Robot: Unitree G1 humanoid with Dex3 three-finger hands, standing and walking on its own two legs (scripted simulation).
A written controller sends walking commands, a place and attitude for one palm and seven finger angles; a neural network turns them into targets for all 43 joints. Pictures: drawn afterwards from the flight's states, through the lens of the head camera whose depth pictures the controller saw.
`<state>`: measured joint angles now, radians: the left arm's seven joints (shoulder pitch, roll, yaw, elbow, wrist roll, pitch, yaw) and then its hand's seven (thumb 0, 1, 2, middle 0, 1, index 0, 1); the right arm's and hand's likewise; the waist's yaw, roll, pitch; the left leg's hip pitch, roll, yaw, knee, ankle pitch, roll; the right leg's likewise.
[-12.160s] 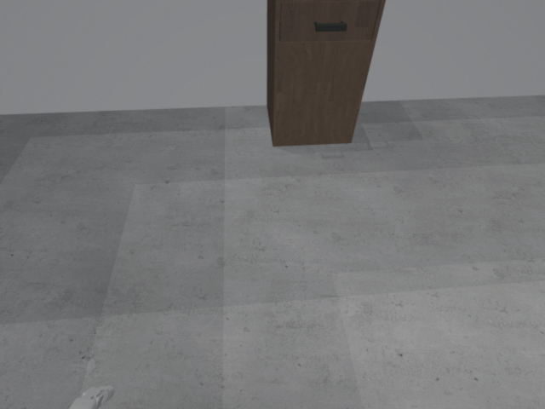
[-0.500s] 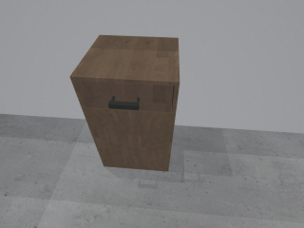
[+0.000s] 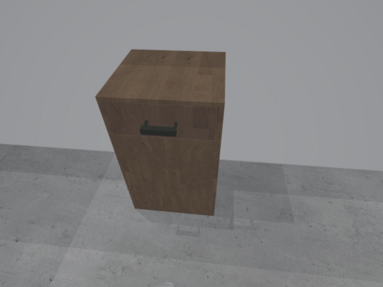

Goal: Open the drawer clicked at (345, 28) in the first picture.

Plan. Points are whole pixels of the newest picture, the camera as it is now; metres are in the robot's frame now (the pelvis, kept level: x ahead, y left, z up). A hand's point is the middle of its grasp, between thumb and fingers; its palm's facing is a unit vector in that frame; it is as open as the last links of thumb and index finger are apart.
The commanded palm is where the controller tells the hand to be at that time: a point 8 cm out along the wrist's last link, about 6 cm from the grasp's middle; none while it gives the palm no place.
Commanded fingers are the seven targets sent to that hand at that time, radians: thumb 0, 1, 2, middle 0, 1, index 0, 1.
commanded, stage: shuffle to correct the standing spot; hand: left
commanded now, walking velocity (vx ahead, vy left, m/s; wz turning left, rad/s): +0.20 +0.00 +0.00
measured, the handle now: (159, 127) +0.69 +0.18 -0.08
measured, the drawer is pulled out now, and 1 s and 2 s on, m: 0.00 0.00 0.00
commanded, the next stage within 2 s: come to a stop and stand still in 0.74 s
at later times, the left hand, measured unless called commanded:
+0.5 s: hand out of the picture +0.06 +0.20 -0.17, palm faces +0.02 -0.99 -0.14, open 7.4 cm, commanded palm none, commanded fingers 0.00 0.90 0.90 -0.20 -0.30 -0.20 -0.30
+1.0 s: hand (150, 251) +0.26 +0.14 -0.16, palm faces +0.02 -0.98 -0.22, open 7.1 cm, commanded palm none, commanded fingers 0.00 0.90 0.90 -0.20 -0.30 -0.20 -0.30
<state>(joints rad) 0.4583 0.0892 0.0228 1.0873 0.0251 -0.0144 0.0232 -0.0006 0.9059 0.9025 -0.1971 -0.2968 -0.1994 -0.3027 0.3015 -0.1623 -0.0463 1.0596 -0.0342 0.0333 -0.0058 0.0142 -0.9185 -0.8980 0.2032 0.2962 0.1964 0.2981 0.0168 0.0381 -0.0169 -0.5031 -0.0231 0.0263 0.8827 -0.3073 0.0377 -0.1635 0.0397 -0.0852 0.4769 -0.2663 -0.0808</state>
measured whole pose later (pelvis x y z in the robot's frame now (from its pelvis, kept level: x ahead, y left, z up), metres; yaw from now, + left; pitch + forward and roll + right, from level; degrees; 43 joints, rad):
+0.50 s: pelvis +0.06 +0.03 +0.00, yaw -1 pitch +0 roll +1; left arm 0.32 0.16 0.05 1.08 0.04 0.00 -0.01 0.01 0.91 0.90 -0.20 -0.30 -0.20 -0.30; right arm 0.40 -0.10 0.00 1.06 -0.03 -0.07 -0.03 0.01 -0.92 -0.90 0.20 0.30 0.20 0.30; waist -0.01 -0.04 -0.02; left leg -0.13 -0.02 0.09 0.40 -0.27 0.04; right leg -0.53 -0.04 -0.04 1.09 -0.33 -0.05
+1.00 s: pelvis +0.18 -0.04 +0.00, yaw -1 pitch +0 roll +1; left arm 0.20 0.17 0.05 1.01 0.02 -0.04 0.02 -0.02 0.96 0.90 -0.20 -0.30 -0.20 -0.30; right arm 0.29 -0.18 -0.03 1.05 -0.02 0.00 -0.03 0.01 -0.91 -0.90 0.20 0.30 0.19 0.30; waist -0.03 0.00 0.03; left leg -0.48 0.04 0.04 0.96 -0.34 -0.01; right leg -0.26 0.02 -0.12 0.45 -0.19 -0.09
